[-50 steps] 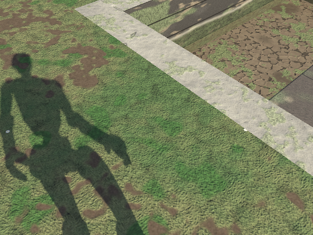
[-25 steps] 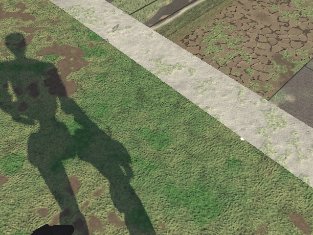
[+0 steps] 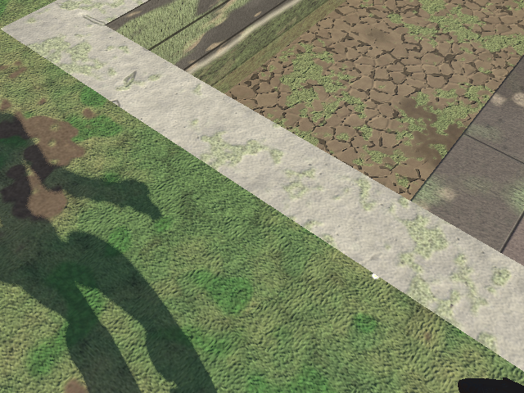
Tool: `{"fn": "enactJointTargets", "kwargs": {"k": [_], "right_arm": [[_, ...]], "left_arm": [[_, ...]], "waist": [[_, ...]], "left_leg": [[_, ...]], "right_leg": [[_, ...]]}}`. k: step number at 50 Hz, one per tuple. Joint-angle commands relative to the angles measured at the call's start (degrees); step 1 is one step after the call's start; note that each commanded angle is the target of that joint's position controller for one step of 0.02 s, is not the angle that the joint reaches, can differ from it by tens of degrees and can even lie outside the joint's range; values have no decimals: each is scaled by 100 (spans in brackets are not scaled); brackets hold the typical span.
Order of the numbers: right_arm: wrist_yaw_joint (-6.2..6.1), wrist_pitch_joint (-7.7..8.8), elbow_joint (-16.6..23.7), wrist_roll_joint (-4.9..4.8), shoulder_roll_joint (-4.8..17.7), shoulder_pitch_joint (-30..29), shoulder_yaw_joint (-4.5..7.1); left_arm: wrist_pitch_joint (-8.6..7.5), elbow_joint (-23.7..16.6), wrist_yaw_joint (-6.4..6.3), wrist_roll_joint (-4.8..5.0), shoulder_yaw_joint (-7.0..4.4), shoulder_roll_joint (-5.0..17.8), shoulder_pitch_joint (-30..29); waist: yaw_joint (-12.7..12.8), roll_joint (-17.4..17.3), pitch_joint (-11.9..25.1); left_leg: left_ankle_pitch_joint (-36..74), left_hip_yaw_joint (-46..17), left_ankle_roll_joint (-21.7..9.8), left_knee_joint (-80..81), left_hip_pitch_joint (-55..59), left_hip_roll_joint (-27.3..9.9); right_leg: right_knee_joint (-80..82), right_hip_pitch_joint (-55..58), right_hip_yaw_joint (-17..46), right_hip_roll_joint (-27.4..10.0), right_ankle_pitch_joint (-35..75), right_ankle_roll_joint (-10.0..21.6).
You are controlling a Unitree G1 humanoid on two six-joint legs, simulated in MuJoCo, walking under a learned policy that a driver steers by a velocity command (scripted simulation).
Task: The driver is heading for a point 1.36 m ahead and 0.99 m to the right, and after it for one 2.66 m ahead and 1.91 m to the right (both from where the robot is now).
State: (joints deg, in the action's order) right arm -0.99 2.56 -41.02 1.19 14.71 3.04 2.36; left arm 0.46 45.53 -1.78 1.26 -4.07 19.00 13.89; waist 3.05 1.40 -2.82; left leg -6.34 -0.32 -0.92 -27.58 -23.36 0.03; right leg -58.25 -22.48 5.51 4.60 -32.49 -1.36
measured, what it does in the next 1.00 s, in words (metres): steps on the spot, turning right: right foot, then left foot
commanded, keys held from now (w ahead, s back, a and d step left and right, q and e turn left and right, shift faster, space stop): e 1.00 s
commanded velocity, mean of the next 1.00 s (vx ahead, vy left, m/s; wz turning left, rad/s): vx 0.02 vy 0.00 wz -0.58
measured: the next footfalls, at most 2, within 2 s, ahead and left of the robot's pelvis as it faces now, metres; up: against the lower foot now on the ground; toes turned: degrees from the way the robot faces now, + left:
right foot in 0.32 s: +0.04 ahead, -0.14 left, +0.00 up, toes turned -14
left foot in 0.84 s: +0.13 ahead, +0.06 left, +0.00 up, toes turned -35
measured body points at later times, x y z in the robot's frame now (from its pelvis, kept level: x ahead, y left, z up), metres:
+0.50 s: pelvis +0.01 -0.05 +0.01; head +0.04 -0.09 +0.46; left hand +0.21 +0.20 -0.07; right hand +0.07 -0.37 -0.11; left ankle +0.07 +0.11 -0.64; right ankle +0.00 -0.13 -0.73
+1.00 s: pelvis +0.03 -0.02 +0.01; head +0.07 -0.02 +0.46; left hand +0.32 +0.15 -0.09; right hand +0.00 -0.34 -0.08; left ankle +0.09 +0.08 -0.73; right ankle -0.06 -0.12 -0.65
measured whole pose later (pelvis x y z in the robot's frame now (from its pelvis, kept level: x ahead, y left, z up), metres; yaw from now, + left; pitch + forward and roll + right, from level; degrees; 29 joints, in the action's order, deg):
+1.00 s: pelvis +0.03 -0.02 +0.01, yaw -36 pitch +1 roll +0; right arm -1.4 0.2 -42.3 0.5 15.7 7.2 3.9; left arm 3.6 35.8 -1.3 1.3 -6.1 21.5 12.1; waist 0.3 3.0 -3.1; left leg -13.7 0.2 -0.7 -25.2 -12.7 -0.1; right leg -64.8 -29.5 6.8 4.6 -25.5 -4.3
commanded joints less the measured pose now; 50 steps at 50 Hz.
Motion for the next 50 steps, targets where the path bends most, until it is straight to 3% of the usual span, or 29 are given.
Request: {"fn": "enactJointTargets", "kwargs": {"k": [1, 3, 7, 12, 14, 15, 16, 17, 18, 19, 21, 22, 24, 29, 34, 38, 40, 41, 42, 43, 44, 45, 46, 48, 50], "right_arm": [[-38, -84, 299, -19, 726, 87, 191], [-70, -123, 248, 52, 785, -30, 212], [-158, -152, 145, 5, 902, 14, 268], [-102, -225, 37, -97, 1182, 27, 370], [-86, -259, -12, -216, 1215, -63, 390], [-78, -278, -107, -255, 1088, 108, 373], [-39, -304, -220, -206, 819, 397, 324], [-2, -323, 27, 99, 501, 389, 218], [-68, -282, 234, 25, 771, -302, 309], [-111, -291, 219, -117, 918, -355, 370], [-208, -329, -40, -77, 965, -5, 440], [-218, -329, -70, -34, 958, 113, 451], [-184, -289, -61, -83, 873, 198, 444], [-135, -236, 76, -126, 726, -74, 366], [-30, -160, 113, -171, 787, -66, 356], [61, -67, 132, -205, 842, 96, 371], [105, -26, 69, -201, 850, 382, 396], [103, -17, 12, -174, 933, 568, 436], [72, -47, 44, -90, 1260, 667, 507], [51, -118, 68, 29, 1672, 477, 563], [44, -99, 177, 82, 1351, 416, 502], [8, -96, 275, 35, 1063, 158, 405], [-18, -116, 314, -27, 912, -58, 363], [-73, -153, 322, -118, 850, -39, 311], [-115, -218, 284, -67, 923, 192, 325]], "left_arm": [[236, -294, -98, 1, -247, 726, 440], [310, -401, -77, 11, -197, 459, 445], [289, -713, -9, -44, -118, 270, 56], [304, -912, 159, -48, -139, 403, -80], [320, -848, 219, -57, -184, 402, 185], [325, -760, 210, -76, -239, 477, 394], [325, -750, 155, -88, -344, 787, 553], [319, -981, 39, -73, -437, 1415, 451], [172, -1109, 110, -338, -413, 1433, 461], [41, -1104, 139, -376, -372, 1289, 183], [-29, -1168, 80, -135, -271, 888, -373], [-20, -1198, 44, -93, -219, 798, -472], [-6, -1230, -4, -123, -168, 688, -359], [44, -1260, -79, -81, -230, 834, -124], [114, -1371, -24, -98, -283, 947, -233], [168, -1455, 21, -40, -296, 942, -414], [205, -1506, 8, 36, -289, 907, -607], [218, -1533, -13, 67, -269, 832, -644], [216, -1531, -10, 12, -201, 577, -393], [177, -1620, 3, 25, -192, 480, -100], [126, -1531, 2, -81, -351, 1005, -73], [137, -1416, 21, -43, -450, 1212, -13], [193, -1292, 14, -27, -456, 1108, 47], [278, -1273, 31, -16, -377, 793, 29], [271, -1428, 61, 40, -302, 610, -251]], "waist": [[-147, -810, 912], [-106, -1044, 693], [-266, -999, 843], [-298, -1056, 895], [-78, -985, 877], [-32, -816, 867], [-76, 75, 668], [-341, 1887, 491], [142, 1387, 734], [-31, 895, 540], [-305, 569, 492], [-373, 615, 542], [-387, 589, 753], [-198, 646, 706], [-146, 742, 662], [-194, 775, 797], [-402, 726, 856], [-483, 617, 881], [-348, -153, 1056], [-21, -1656, 740], [-188, -1398, 689], [-89, -1009, 604], [-27, -843, 491], [-135, -874, 370], [-318, -1003, 357]], "left_leg": [[1293, -1420, -1126, 868, 1638, -1678], [864, -818, -1147, 1172, 1035, -1405], [873, -449, -1304, 1241, 1239, -1618], [737, -177, -1189, 1099, 1316, -1849], [487, 36, -901, 732, 1199, -1793], [77, 251, -595, 335, 928, -1626], [-803, 752, -58, -709, 156, -1184], [-3147, 1051, 564, -2500, -1489, -310], [-3318, -4, 506, -3471, -1642, -22], [-2737, -235, 386, -3775, -1651, -135], [-1829, -341, 362, -3711, -1644, -247], [-1560, -321, 422, -3824, -1470, -189], [-1266, -335, 488, -3856, -1292, -73], [-1135, -481, 615, -2459, -1242, 31], [-1432, -545, 591, -1545, -482, 190], [-1493, -576, 474, -772, 22, 278], [-830, -481, 353, 267, 633, 275], [-84, -508, 242, 838, 1213, 61], [461, -1260, -124, 936, 1963, -897], [1759, -2536, -1035, 993, 2144, -1942], [1943, -2833, -1594, 1010, 1801, -2449], [1762, -2271, -1463, 928, 1643, -2167], [1417, -1714, -1179, 864, 1579, -1737], [1482, -1162, -1068, 840, 1656, -1451], [1572, -812, -1136, 910, 1866, -1345]], "right_leg": [[-1164, -1194, 4, -562, 334, -374], [-884, -797, -298, -557, 712, -443], [150, -529, -434, -781, 994, -378], [1352, 197, -747, -769, 1165, -64], [2350, 754, -949, -631, 1728, 185], [2845, 1220, -927, -492, 2038, 369], [3567, 1757, -53, -931, 2927, 698], [3712, 2213, 2065, -2424, 4712, 1554], [4085, 1502, 2531, -2706, 4239, 2239], [4164, 1345, 2018, -2353, 3640, 1968], [4049, 1350, 1433, -1855, 3200, 1370], [4003, 1258, 1283, -1729, 3498, 1330], [3936, 1401, 1207, -1615, 3852, 1361], [3811, 1835, 1538, -1534, 3528, 1389], [3705, 1451, 2065, -1467, 3445, 1493], [3461, 1583, 2526, -1366, 4075, 1438], [3241, 1479, 2546, -1149, 4048, 1227], [3068, 1151, 2419, -938, 3531, 994], [2283, 485, 1897, -519, 2034, 674], [1291, -782, 695, 495, -184, 300], [-119, -1011, 533, 149, -540, -5], [-687, -1002, 496, -39, -140, -110], [-924, -1024, 414, -99, 212, -215], [-1238, -1245, 258, -146, 675, -376], [-843, -1335, -69, -259, 893, -459]]}}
